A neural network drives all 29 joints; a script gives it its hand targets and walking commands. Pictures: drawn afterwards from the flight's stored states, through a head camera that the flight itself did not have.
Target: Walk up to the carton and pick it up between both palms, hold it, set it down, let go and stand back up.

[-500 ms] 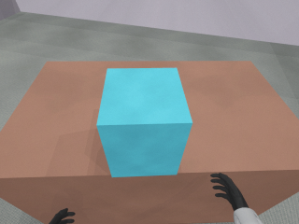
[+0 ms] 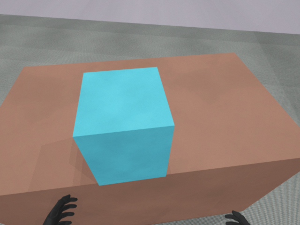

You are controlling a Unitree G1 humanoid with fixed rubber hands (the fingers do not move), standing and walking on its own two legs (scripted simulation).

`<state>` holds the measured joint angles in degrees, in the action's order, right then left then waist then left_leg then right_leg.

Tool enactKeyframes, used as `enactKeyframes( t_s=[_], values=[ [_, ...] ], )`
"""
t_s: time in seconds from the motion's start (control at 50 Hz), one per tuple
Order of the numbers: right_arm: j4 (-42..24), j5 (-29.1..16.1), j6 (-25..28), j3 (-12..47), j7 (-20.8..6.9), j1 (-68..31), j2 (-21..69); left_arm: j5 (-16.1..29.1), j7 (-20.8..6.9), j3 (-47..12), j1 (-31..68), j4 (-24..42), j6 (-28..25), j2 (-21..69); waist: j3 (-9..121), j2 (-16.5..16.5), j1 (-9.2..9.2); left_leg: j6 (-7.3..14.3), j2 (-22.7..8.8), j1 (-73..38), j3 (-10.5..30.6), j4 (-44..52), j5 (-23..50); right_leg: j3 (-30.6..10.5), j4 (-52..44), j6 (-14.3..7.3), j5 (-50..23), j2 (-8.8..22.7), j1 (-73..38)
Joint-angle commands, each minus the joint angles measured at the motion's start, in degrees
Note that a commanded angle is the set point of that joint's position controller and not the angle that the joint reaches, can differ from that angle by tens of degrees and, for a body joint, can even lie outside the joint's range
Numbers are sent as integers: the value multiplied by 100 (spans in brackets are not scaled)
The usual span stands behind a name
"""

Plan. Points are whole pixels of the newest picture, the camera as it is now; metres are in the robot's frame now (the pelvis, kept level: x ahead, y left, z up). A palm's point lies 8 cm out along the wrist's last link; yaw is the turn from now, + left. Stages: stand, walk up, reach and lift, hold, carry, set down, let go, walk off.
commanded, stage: stand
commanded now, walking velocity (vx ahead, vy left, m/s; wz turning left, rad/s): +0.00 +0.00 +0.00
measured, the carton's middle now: (127, 127) +0.38 +0.06 +0.06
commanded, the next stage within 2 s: none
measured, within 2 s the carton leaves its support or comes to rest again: neither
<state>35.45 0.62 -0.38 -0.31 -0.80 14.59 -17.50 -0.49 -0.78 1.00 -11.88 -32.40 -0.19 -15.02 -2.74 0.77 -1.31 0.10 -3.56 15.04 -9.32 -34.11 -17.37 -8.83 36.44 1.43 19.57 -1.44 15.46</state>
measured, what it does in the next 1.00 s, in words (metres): stands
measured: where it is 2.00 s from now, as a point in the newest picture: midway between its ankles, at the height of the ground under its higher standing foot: outside the picture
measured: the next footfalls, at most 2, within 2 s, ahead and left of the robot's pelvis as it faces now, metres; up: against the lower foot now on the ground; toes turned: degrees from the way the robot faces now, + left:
none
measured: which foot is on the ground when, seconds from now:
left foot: down 0.00-1.00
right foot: down 0.00-1.00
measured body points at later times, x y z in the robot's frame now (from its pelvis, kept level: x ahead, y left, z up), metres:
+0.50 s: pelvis +0.00 -0.01 +0.00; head +0.01 -0.02 +0.45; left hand +0.17 +0.24 -0.08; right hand +0.11 -0.29 -0.10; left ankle +0.01 +0.12 -0.73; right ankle +0.00 -0.14 -0.73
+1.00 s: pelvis +0.00 -0.01 +0.00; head +0.00 -0.01 +0.45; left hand +0.16 +0.24 -0.08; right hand +0.09 -0.29 -0.10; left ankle +0.01 +0.12 -0.73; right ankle +0.00 -0.14 -0.73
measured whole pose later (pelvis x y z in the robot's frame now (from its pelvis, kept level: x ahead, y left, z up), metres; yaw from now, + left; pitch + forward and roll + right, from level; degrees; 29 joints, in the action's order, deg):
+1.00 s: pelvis +0.00 -0.01 +0.00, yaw -3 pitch -2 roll +1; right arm 37.0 0.7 -0.8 -0.5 -0.6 16.5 -18.4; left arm -0.5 -0.5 1.4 -13.9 -33.0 0.2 -15.6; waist -2.4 0.3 -1.3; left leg -0.5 -5.7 14.2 -11.6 -34.2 -17.6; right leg -11.1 36.1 0.9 18.4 -3.6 15.7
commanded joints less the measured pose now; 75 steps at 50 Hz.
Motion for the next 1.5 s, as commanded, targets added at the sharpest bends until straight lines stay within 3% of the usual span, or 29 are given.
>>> enactKeyframes(
  t_s=[0.0,0.5,1.16,1.22,1.3,1.38,1.4,1.48],
  values=[
    [-443,1,92,-247,14,-44,-738,6,26,260,61,501,-97,-850,386,-230,53,236,-516,-514,649,698,740,-358,-685,-348,-1332,348,363],
    [-310,11,49,-273,31,69,-808,7,33,284,-26,499,-93,-889,338,-226,17,250,-579,-801,529,655,629,-596,-847,-390,-1291,229,620],
    [-264,2,39,-264,52,277,-908,4,48,294,-107,420,-61,-890,223,-187,12,329,-679,-593,525,755,182,-617,-729,-363,-1006,135,703],
    [-174,60,62,-346,46,277,-907,-42,77,295,-182,291,-59,-881,372,5,-1,304,-612,-532,570,750,141,-501,-677,-322,-925,122,500],
    [-117,49,11,-326,55,344,-848,-18,69,274,-105,313,-73,-833,-65,-402,-59,277,-522,-422,676,791,-49,-645,-923,-356,-569,168,852],
    [-114,65,66,-332,56,319,-918,-37,76,259,-117,269,-66,-813,-16,-194,-30,293,-611,-375,733,928,-139,-495,-819,-324,-519,99,812],
    [-87,55,80,-320,50,329,-948,-29,78,249,-173,289,-69,-819,187,-38,12,300,-619,-338,712,902,-106,-468,-779,-325,-603,123,607],
    [-77,30,54,-301,54,373,-931,-9,102,216,-210,247,-99,-868,312,-263,-37,285,-546,-563,623,705,377,-539,-772,-318,-1110,173,640]
  ],
)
